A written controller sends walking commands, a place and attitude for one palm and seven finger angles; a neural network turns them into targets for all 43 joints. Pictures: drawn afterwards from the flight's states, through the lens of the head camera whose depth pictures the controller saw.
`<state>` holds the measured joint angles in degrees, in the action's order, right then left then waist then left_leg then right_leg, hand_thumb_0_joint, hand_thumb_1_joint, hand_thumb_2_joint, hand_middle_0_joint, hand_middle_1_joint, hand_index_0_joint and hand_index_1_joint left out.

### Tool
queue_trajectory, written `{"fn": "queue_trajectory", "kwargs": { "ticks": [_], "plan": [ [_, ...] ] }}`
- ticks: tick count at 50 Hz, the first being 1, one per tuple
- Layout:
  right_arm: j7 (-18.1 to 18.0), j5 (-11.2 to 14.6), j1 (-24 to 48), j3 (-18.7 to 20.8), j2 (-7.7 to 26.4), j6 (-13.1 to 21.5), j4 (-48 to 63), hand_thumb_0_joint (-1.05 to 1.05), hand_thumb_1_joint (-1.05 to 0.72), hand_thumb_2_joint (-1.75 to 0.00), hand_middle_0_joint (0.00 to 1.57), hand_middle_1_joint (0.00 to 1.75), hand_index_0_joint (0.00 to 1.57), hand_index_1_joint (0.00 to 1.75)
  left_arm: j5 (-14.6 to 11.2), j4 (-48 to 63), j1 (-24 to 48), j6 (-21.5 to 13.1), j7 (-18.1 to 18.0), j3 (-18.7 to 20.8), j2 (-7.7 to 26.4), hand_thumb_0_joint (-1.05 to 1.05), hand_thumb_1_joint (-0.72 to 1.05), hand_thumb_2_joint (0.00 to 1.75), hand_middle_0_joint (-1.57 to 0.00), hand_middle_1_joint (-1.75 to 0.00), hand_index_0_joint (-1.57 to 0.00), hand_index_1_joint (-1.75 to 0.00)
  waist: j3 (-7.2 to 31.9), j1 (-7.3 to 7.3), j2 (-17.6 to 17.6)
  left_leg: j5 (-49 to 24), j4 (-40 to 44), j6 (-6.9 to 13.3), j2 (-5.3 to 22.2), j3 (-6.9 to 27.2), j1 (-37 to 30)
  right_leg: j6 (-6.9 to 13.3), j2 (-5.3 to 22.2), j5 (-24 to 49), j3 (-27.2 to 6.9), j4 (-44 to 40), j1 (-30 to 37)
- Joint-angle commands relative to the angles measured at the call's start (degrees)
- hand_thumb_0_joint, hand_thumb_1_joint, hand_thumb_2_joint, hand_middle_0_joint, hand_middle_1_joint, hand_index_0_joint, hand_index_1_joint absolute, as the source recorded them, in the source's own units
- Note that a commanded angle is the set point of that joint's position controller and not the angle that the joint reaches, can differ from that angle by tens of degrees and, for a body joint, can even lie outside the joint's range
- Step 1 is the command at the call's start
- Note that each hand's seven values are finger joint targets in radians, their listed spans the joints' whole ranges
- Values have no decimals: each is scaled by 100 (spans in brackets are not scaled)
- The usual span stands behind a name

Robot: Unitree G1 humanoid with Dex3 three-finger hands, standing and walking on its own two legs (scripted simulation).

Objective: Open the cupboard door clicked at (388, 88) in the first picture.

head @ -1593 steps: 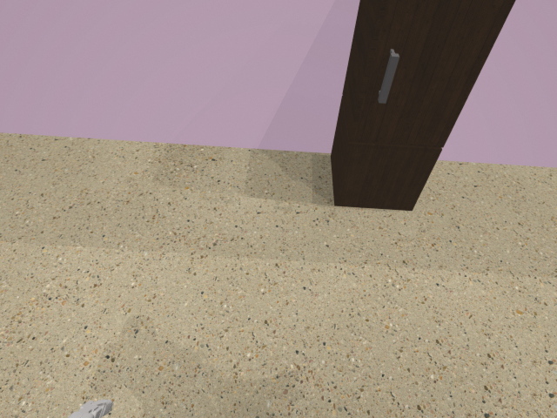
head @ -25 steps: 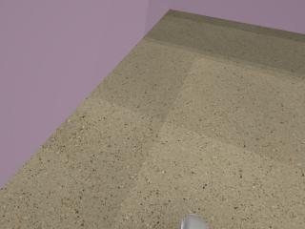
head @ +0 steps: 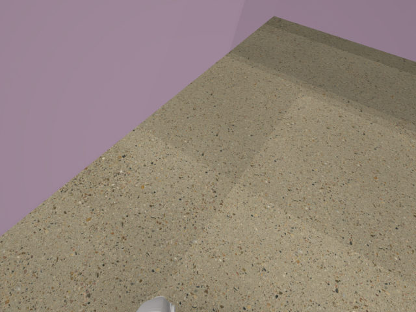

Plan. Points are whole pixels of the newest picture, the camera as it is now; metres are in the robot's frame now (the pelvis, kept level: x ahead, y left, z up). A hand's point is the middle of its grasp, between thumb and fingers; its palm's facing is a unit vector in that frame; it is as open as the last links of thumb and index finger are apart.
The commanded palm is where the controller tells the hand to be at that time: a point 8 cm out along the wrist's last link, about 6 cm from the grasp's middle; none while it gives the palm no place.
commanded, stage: turn to face it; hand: left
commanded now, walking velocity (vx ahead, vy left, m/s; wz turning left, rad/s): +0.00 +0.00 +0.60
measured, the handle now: out of the picture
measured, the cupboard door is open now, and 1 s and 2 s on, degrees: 55 55 55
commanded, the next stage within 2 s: none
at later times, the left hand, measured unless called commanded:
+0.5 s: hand out of the picture +0.08 +0.18 -0.15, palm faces +0.26 -0.91 -0.31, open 7.4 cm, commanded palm none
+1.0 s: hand out of the picture -0.03 +0.17 -0.17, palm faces +0.58 -0.77 -0.25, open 7.4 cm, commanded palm none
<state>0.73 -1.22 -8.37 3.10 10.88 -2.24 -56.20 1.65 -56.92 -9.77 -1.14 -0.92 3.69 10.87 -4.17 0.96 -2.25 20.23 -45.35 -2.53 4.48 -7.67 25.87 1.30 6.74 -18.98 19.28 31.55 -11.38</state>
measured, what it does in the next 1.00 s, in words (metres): steps on the spot, turning left: left foot, then right foot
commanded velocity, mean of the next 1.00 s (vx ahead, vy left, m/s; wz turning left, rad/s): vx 0.00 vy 0.00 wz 0.60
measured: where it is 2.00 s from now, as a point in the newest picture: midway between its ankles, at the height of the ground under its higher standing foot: outside the picture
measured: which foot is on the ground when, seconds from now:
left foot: up 0.00-0.04, down 0.06-0.44, up 0.46-0.82, down 0.84-1.00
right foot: down 0.00-0.04, up 0.06-0.42, down 0.44-0.84, up 0.86-1.00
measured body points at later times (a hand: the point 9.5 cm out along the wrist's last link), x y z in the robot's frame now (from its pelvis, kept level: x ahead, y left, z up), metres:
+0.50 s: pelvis +0.03 -0.05 +0.00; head +0.09 -0.07 +0.44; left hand +0.06 +0.23 -0.12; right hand +0.17 -0.28 -0.17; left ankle +0.03 +0.10 -0.69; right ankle +0.05 -0.16 -0.73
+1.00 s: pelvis +0.04 -0.05 +0.00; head +0.08 +0.00 +0.44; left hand -0.06 +0.21 -0.15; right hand +0.29 -0.19 -0.13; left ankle -0.01 +0.05 -0.73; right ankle +0.09 -0.19 -0.66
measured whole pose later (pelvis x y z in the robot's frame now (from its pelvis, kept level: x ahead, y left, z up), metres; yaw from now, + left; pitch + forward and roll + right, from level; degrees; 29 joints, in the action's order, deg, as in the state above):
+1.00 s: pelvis +0.04 -0.05 +0.00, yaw +35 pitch +1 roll +0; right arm 0.1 -1.6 -5.4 2.6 13.5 -2.0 -50.6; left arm 1.2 -52.7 -9.9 3.5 0.0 4.5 15.4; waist -6.3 -0.8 -2.6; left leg 15.6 -32.1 1.2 -0.5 -1.5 17.7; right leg -4.6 6.1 -25.9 2.3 64.3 -28.4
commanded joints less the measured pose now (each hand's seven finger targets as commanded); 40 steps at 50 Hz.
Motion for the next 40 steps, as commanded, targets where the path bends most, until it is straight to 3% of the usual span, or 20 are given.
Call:
{"fn": "queue_trajectory", "kwargs": {
  "ticks": [1,2,3,4,6,7,10,15,19,20,21,22,23,24,25,27,32,36,38,40],
  "plan": [
    [48,-43,-975,194,784,136,290,0,-90,-90,20,30,20,30,-66,457,-153,26,-23,220,928,0,90,90,-20,-30,-20,-30,850,349,653,-1608,1777,236,123,479,-1730,-27,1157,1725,-491,998,-489],
    [7,-82,-1302,347,1471,171,326,0,-90,-90,20,30,20,30,-123,676,-108,76,22,137,580,0,90,90,-20,-30,-20,-30,938,470,2530,-3542,2345,1036,1730,2809,-2334,-555,194,-1614,-499,2522,-1991],
    [-87,-46,-1487,377,1724,127,284,0,-90,-90,20,30,20,30,-70,920,258,161,-7,93,635,0,90,90,-20,-30,-20,-30,1135,583,2060,-3964,2517,1599,2271,3475,-2282,-525,-88,-2189,-1456,3433,-2351],
    [-117,-50,-1268,373,1740,130,382,0,-90,-90,20,30,20,30,-48,1036,333,172,8,120,674,0,90,90,-20,-30,-20,-30,1024,430,1370,-2713,2602,1705,2219,3130,-1911,-445,26,-1763,-1783,3763,-2314],
    [-163,-51,-483,307,1448,166,658,0,-90,-90,20,30,20,30,-6,840,268,204,19,190,669,0,90,90,-20,-30,-20,-30,801,152,1762,-1584,2743,1299,1501,2759,-1314,-509,-9,-1017,-1891,3897,-2419],
    [-173,-37,-257,251,1329,181,743,0,-90,-90,20,30,20,30,1,789,174,224,53,198,747,0,90,90,-20,-30,-20,-30,701,51,1621,-1542,2741,1142,1271,2378,-1176,-539,7,-624,-1978,3892,-2351],
    [-182,-28,-292,250,1330,233,772,0,-90,-90,20,30,20,30,-37,712,-49,236,69,170,635,0,90,90,-20,-30,-20,-30,932,-40,803,-2179,2600,1079,997,2048,-1472,-597,-144,-332,-1911,3411,-2132],
    [-125,-51,-336,340,1430,165,756,0,-90,-90,20,30,20,30,-79,928,142,250,34,109,598,0,90,90,-20,-30,-20,-30,979,63,966,-1806,2550,1170,938,2253,-1412,-579,-338,-643,-1820,2016,-1578],
    [-98,-16,48,402,1421,75,896,0,-90,-90,20,30,20,30,-113,870,-418,191,22,123,679,0,90,90,-20,-30,-20,-30,995,-193,1183,-1633,2143,948,616,2361,-639,-489,-626,-13,-1628,164,-143],
    [-85,28,173,388,1291,58,959,0,-90,-90,20,30,20,30,-99,805,-746,150,-3,179,864,0,90,90,-20,-30,-20,-30,1052,-378,737,-1093,1785,704,314,2194,-83,-428,-420,401,-1769,-753,634],
    [-46,88,180,344,904,44,1052,0,-90,-90,20,30,20,30,-3,791,-969,91,-49,284,1388,0,90,90,-20,-30,-20,-30,1017,-498,-785,180,571,214,-451,1381,1048,-6,945,-6,-3156,-1689,1358],
    [-20,59,389,337,830,65,1189,0,-90,-90,20,30,20,30,29,899,-777,105,-82,317,1772,0,90,90,-20,-30,-20,-30,799,-551,-1849,1463,-1021,-41,-804,799,1318,637,2254,811,-4267,-1883,780],
    [10,14,331,350,1003,36,1134,0,-90,-90,20,30,20,30,-10,963,-491,95,-101,232,1567,0,90,90,-20,-30,-20,-30,584,-352,-1189,1335,-2010,46,-497,1116,1140,826,2187,1387,-3702,-1633,216],
    [17,-13,211,362,971,-29,905,0,-90,-90,20,30,20,30,-28,1007,-116,38,-122,158,1136,0,90,90,-20,-30,-20,-30,371,-103,-1035,865,-2463,1,-339,1208,1188,717,1720,1955,-3227,-1477,97],
    [39,-4,118,354,847,-82,801,0,-90,-90,20,30,20,30,-49,1047,39,47,-106,114,1078,0,90,90,-20,-30,-20,-30,359,16,-939,552,-2695,-101,-302,1036,1159,585,1366,2459,-2692,-1227,165],
    [92,26,69,297,751,-101,757,0,-90,-90,20,30,20,30,-45,1061,30,38,-105,89,982,0,90,90,-20,-30,-20,-30,458,28,-1055,326,-2406,-185,-267,791,1112,406,1087,3336,-1907,-979,532],
    [125,52,606,191,622,-94,855,0,-90,-90,20,30,20,30,-21,879,-590,26,-105,155,1139,0,90,90,-20,-30,-20,-30,543,-302,-803,378,-888,-218,-305,340,631,404,1212,4023,-1503,-741,1165],
    [122,56,764,139,585,-44,934,0,-90,-90,20,30,20,30,1,811,-724,40,-84,237,1317,0,90,90,-20,-30,-20,-30,607,-399,-909,472,89,-95,-354,112,181,478,1429,4305,-1392,-473,1250],
    [103,63,533,145,677,-3,929,0,-90,-90,20,30,20,30,-3,814,-635,45,-70,267,1385,0,90,90,-20,-30,-20,-30,759,-279,-909,245,736,-12,-404,27,-293,396,1489,4329,-1259,-138,1180],
    [84,23,-66,216,940,52,787,0,-90,-90,20,30,20,30,-73,850,-448,53,-28,277,1379,0,90,90,-20,-30,-20,-30,1038,110,-471,-907,1849,145,-416,134,-1629,39,1316,3802,-925,872,436]
  ]
}}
